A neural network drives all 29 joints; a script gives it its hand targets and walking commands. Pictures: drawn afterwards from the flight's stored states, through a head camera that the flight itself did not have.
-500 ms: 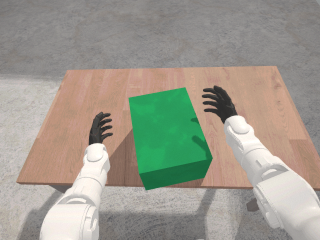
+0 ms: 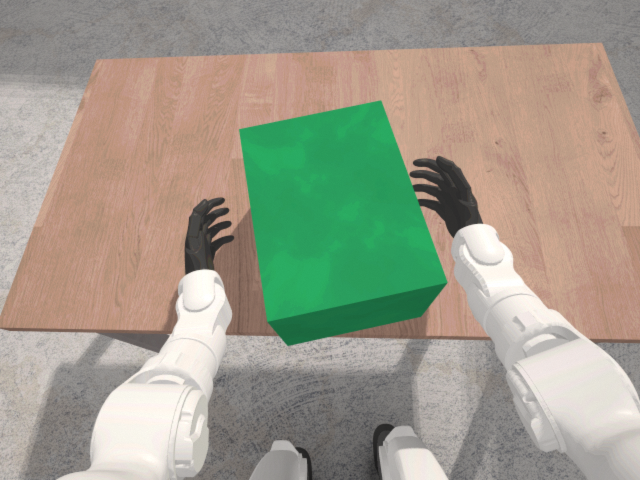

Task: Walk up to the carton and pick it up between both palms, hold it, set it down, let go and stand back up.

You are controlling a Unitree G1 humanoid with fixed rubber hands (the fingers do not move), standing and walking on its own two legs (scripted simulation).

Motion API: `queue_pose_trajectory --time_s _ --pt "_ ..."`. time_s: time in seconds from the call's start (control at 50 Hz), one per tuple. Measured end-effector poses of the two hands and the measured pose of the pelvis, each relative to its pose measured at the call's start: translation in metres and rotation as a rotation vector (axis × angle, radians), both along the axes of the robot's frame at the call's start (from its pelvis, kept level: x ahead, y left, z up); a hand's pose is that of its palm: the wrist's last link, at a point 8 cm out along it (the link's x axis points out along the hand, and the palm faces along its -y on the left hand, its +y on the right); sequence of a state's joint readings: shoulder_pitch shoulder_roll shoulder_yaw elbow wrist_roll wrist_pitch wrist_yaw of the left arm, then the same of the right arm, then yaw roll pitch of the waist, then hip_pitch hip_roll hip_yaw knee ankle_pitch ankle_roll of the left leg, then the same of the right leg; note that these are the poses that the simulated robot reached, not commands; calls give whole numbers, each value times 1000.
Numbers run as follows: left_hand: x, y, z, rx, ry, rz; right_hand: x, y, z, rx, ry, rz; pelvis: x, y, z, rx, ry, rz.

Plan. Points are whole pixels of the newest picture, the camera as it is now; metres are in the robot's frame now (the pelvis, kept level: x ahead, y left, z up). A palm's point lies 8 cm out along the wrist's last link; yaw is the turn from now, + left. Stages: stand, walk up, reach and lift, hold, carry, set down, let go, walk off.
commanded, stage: reach and lift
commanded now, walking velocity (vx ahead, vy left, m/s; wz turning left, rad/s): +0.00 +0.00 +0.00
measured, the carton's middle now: (333, 226) +0.45 +0.01 -0.05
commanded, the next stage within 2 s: none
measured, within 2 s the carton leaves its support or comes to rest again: neither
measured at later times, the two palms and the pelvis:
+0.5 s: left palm (220, 275) +0.39 +0.16 -0.07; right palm (423, 221) +0.44 -0.12 -0.04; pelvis +0.02 +0.01 +0.00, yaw +0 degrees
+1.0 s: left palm (216, 297) +0.36 +0.17 -0.07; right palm (424, 241) +0.41 -0.11 -0.04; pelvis +0.00 +0.01 -0.01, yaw +0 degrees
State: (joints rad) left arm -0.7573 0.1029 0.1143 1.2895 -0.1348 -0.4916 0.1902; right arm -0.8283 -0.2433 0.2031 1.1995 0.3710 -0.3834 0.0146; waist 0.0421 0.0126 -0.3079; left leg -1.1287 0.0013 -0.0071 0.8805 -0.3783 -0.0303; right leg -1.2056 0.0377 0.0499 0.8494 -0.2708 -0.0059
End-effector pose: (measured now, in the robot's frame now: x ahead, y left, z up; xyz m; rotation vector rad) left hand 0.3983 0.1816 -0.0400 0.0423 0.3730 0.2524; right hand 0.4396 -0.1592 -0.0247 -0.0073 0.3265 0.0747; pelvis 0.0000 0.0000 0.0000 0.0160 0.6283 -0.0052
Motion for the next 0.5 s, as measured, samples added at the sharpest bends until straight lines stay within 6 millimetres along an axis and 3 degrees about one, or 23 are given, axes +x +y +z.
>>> queue_pose_trajectory --time_s 0.22,0.5 --pt "-5 -4 -20 -88 20 82 14 10 -6 -4 -70 30 24 -2 -3 3 23 1" --pt "-10 -17 -27 -141 -25 119 4 43 -16 41 -113 -2 21 6 -4 -8 19 1"
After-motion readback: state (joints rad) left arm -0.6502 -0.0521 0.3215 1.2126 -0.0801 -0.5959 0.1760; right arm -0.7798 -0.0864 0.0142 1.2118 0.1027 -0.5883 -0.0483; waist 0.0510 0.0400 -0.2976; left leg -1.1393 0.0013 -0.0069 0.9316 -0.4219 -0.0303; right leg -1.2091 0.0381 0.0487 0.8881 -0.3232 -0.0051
